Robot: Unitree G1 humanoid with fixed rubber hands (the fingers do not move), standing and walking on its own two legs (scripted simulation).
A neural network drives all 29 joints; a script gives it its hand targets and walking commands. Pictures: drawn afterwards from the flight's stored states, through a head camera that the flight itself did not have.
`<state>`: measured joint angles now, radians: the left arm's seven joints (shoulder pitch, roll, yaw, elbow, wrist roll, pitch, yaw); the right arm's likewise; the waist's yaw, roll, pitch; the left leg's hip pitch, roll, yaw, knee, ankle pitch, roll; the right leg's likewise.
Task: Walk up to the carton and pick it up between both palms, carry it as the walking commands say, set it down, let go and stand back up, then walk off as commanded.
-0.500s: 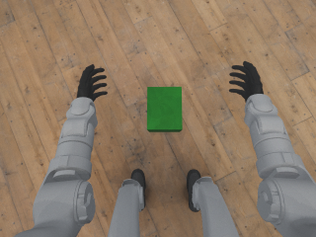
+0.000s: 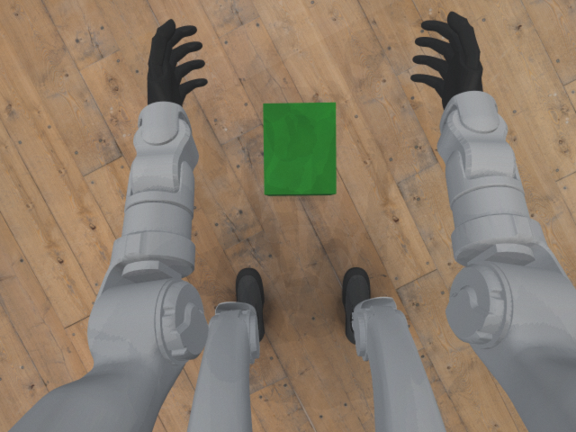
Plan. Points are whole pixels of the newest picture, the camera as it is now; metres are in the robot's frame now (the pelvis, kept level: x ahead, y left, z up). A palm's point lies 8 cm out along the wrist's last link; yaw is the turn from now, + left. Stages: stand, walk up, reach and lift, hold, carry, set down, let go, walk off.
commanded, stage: reach and lift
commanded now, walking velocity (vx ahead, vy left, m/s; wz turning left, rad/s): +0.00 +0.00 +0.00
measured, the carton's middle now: (299, 153) +0.51 +0.00 -0.59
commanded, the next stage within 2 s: none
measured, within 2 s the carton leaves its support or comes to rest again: neither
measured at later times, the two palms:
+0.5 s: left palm (207, 130) +0.51 +0.15 -0.29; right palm (407, 124) +0.51 -0.18 -0.30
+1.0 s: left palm (225, 143) +0.51 +0.15 -0.41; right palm (385, 139) +0.50 -0.17 -0.42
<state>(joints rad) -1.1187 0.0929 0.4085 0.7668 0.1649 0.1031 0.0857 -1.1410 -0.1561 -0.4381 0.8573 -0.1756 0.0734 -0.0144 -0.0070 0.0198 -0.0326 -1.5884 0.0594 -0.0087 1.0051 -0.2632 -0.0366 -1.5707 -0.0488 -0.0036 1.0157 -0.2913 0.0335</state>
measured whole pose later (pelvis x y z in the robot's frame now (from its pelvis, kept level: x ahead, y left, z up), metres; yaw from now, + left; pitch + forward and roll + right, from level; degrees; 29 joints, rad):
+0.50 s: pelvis -0.04 +0.00 -0.14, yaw +0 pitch +45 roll +0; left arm -1.32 0.22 0.26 0.84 -0.03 0.11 0.16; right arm -1.35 -0.26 -0.27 0.90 0.00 0.10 -0.13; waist 0.00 0.03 0.22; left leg -1.96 0.04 -0.04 1.63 -0.46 -0.05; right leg -1.95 -0.04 0.04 1.66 -0.49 0.04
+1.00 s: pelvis -0.07 +0.00 -0.25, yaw +0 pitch +32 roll +0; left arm -1.66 0.34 0.08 1.18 -0.20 0.10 0.15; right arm -1.68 -0.39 -0.05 1.25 0.20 0.08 -0.12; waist -0.01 0.02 0.52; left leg -2.11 0.01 -0.07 2.03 -0.49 -0.07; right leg -2.09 -0.03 0.07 2.06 -0.53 0.06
